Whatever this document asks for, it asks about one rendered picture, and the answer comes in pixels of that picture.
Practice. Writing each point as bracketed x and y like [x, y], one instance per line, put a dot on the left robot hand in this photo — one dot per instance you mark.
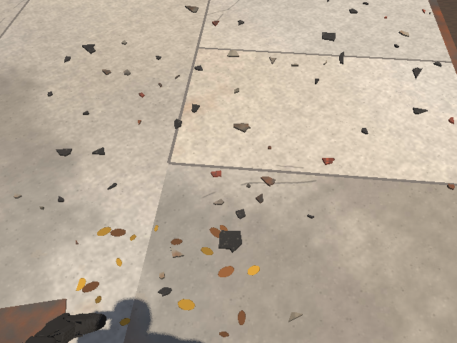
[66, 327]

